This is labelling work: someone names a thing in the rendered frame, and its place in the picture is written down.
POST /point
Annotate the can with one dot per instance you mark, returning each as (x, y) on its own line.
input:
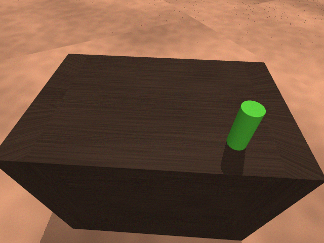
(245, 124)

